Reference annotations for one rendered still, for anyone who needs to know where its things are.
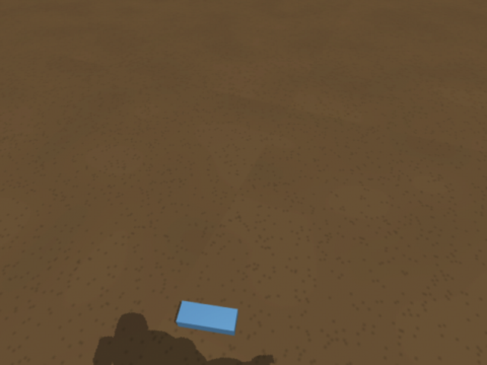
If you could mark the carton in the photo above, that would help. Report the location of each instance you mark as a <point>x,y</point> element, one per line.
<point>208,318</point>

